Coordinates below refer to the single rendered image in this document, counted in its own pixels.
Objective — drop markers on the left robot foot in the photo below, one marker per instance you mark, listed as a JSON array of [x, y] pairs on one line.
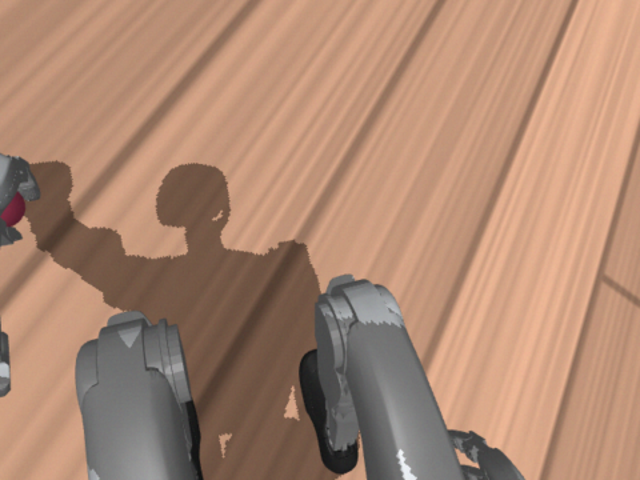
[[196, 437]]

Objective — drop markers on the right robot foot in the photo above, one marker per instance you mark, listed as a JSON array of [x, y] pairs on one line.
[[339, 462]]

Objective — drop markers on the right robot hand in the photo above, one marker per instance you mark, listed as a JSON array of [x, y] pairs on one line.
[[493, 463]]

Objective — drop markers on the ball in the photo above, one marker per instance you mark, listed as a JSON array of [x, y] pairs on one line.
[[14, 211]]

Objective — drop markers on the left robot hand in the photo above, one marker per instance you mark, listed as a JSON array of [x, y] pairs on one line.
[[15, 175]]

